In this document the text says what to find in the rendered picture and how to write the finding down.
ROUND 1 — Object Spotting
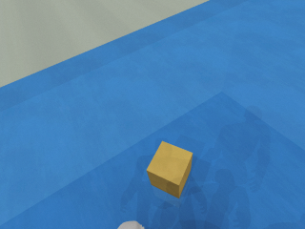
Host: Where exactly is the carton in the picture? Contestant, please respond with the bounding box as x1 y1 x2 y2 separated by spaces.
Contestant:
146 141 193 198

